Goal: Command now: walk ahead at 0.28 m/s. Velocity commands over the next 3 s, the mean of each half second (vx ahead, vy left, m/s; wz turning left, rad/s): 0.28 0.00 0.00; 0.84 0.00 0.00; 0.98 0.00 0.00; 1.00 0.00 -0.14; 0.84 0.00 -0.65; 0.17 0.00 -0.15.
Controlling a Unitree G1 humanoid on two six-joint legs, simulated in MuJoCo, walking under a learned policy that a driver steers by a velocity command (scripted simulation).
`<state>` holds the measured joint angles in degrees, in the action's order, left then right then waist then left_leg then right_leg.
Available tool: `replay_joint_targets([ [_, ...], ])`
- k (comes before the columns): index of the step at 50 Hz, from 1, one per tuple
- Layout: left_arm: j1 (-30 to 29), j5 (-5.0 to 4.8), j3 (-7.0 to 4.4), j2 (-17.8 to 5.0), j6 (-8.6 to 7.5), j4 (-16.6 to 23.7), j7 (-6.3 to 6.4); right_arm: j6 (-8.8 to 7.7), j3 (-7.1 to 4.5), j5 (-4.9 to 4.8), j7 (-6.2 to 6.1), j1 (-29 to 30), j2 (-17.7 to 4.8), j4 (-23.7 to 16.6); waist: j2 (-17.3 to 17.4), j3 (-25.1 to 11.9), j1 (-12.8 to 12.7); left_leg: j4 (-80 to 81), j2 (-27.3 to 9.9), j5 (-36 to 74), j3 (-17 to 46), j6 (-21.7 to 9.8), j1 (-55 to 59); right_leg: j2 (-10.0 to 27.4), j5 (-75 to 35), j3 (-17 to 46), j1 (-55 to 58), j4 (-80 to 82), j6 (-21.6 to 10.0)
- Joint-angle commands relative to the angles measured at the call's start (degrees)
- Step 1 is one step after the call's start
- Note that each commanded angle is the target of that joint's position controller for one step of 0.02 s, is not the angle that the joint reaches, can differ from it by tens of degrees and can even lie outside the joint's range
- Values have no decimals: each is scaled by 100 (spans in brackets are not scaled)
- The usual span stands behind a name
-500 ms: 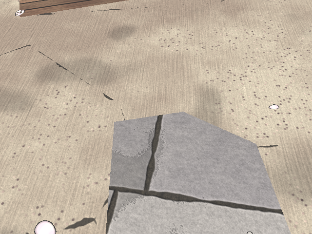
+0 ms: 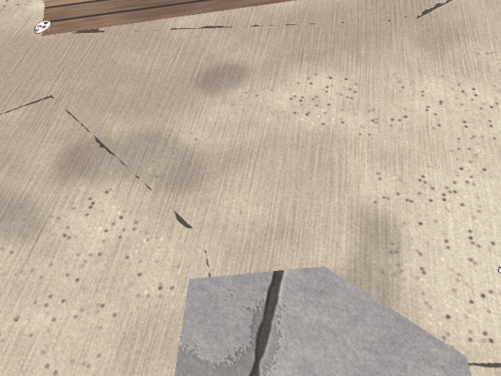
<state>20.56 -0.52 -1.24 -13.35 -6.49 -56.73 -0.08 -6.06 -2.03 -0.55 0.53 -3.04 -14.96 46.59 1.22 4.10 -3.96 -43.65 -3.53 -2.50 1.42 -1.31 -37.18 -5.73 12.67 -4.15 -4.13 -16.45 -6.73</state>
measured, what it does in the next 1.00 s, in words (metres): walks ahead: left foot, then right foot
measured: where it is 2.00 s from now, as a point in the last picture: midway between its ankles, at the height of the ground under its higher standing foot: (274, 124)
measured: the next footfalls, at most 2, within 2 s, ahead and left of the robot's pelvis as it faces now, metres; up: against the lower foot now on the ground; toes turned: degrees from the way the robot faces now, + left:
left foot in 0.12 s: +0.30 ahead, +0.10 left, +0.00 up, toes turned -2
right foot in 0.46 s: +0.21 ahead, -0.12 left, +0.00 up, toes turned -3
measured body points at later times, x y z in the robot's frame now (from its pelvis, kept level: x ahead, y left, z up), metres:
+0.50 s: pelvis +0.19 -0.01 -0.01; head +0.18 -0.03 +0.44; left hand +0.24 +0.27 -0.13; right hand +0.30 -0.28 -0.14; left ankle +0.25 +0.10 -0.73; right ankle +0.17 -0.12 -0.75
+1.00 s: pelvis +0.46 +0.05 -0.02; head +0.48 +0.06 +0.43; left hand +0.44 +0.32 -0.16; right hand +0.60 -0.21 -0.13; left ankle +0.48 +0.14 -0.75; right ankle +0.30 -0.09 -0.64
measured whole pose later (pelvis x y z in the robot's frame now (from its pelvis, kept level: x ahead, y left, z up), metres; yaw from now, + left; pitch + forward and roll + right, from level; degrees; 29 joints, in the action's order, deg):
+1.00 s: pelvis +0.46 +0.05 -0.02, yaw +0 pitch +2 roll +1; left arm 21.9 0.7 -3.5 -14.0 -5.4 -57.1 -1.2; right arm -4.1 -3.1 2.9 1.4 -10.3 -15.4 46.1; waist -1.1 0.4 -1.7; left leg -31.8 0.9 -15.1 -6.0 -2.9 -19.9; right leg 3.2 18.6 2.0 -17.6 -67.6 -5.7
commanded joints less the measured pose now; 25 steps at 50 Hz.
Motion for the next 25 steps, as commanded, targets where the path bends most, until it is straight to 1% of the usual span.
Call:
replay_joint_targets([
  [1,186,-62,-144,-900,-28,204,186,-72,19,36,109,89,-93,-253,-389,-575,87,1352,652,1653,-599,56,1356,940,-4602,287,-368,48,154],
  [2,211,-45,-142,-930,9,160,208,-70,16,37,145,174,-124,-301,-526,-597,113,1534,689,1758,-534,25,1466,1010,-4327,341,-279,-59,192],
  [3,75,-15,-161,-994,36,154,211,-64,2,50,159,138,-215,-324,-756,-634,222,1591,641,1699,-389,-52,1726,1151,-4174,485,-345,-260,175],
  [4,-56,16,-159,-934,62,159,218,-62,-68,81,153,-94,-449,-260,-801,-740,390,1551,678,1534,-338,-136,1964,1208,-4430,568,-261,-557,205],
  [5,-215,41,-153,-883,100,185,222,-73,-133,124,137,-540,-615,-98,-777,-876,646,1640,757,1493,-358,-237,2288,1188,-4724,567,-129,-1052,273],
  [6,-424,35,-150,-890,143,244,202,-101,-175,186,108,-1116,-694,116,-663,-1023,976,2043,646,2061,-326,-375,2730,1035,-4690,452,-45,-1862,409],
  [7,-271,119,-96,-736,128,334,155,-114,-228,333,58,-1548,-1028,222,-20,-1563,1001,1544,-250,4655,425,-849,4036,723,-2979,426,-889,-3361,596],
  [8,847,113,61,-160,157,74,71,-19,-98,474,59,-1523,-847,192,1333,-2529,603,1051,-1899,6811,2090,-2198,5444,122,2317,622,-2234,-5528,1033],
  [9,1113,-51,-1,-518,201,-156,-40,55,-8,318,82,-1633,-409,214,783,-3130,717,1265,-1958,5754,2597,-2396,5532,177,2910,1448,-2431,-5950,949],
  [10,453,-135,-94,-840,272,58,-59,108,-21,126,67,-1074,-454,106,417,-2322,682,1640,-1698,4299,2290,-2149,4694,430,2664,1313,-2779,-5925,939],
  [11,-332,-44,-150,-917,384,270,27,165,38,103,11,-554,-349,31,-138,-1460,599,2196,-1364,2932,1937,-1794,3450,572,2249,917,-2744,-5604,925],
  [12,-283,-31,-140,-736,514,257,95,196,46,143,-24,-258,-387,-7,41,-1152,363,2356,-1439,2120,1981,-1835,2672,757,2030,981,-2550,-5357,981],
  [13,-215,20,-129,-653,631,257,141,248,26,184,-34,-36,-455,-45,123,-915,194,2552,-1162,1563,1665,-1633,1870,877,1951,887,-2087,-4710,1013],
  [14,-129,27,-107,-492,683,202,171,315,0,242,-34,79,-496,-53,297,-837,95,2650,-830,1281,1248,-1414,1433,822,1879,713,-1688,-4024,1027],
  [15,2,13,-74,-342,669,112,194,355,-40,245,-46,-48,-532,-5,346,-1092,80,2829,-589,260,1031,-1276,1310,766,1737,515,-1323,-3457,985],
  [16,-33,14,-85,-406,628,100,185,383,-151,132,-63,-278,-797,20,496,-1256,198,3117,-602,-995,1168,-1291,1357,661,1428,328,-1190,-3182,897],
  [17,-24,11,-139,-553,598,101,153,404,-248,8,-99,-375,-1051,18,672,-1397,165,3398,-700,-2373,1397,-1247,1326,615,1121,245,-1010,-2977,764],
  [18,-31,16,-192,-681,578,95,119,405,-292,-69,-138,-308,-1139,-31,820,-1358,74,3635,-776,-3249,1538,-1125,1082,606,935,178,-778,-2752,613],
  [19,-56,32,-218,-706,555,66,96,392,-305,-102,-164,-210,-1108,-79,862,-1213,-16,3787,-773,-3604,1530,-982,806,587,758,77,-543,-2490,473],
  [20,5,72,-225,-656,525,-4,88,378,-312,-135,-175,-122,-1025,-113,834,-1077,-128,3832,-708,-3703,1415,-818,563,547,594,-50,-260,-2174,352],
  [21,218,146,-225,-595,494,-125,93,364,-314,-163,-178,-8,-912,-161,810,-972,-283,3752,-542,-3659,1168,-584,314,482,567,-205,107,-1855,252],
  [22,658,237,-219,-564,460,-314,106,351,-302,-164,-182,235,-746,-280,728,-824,-521,3436,-249,-3497,789,-257,-70,460,663,-301,568,-1388,141],
  [23,1230,265,-248,-671,395,-538,131,340,-222,-149,-171,598,-364,-490,-179,-550,-763,2007,231,-3117,219,87,-829,1038,1393,522,1025,-349,-87],
  [24,859,121,-340,-1004,312,-356,148,268,-93,-231,-93,445,187,-574,-1762,-388,-409,-146,628,-2245,-402,104,-1742,2552,2716,2787,1095,417,-410],
  [25,399,324,-332,-1071,325,-83,103,364,-75,295,-11,308,23,-601,-1736,53,-214,-720,568,-1751,323,-61,-2027,2903,4238,3979,166,1379,-537],
])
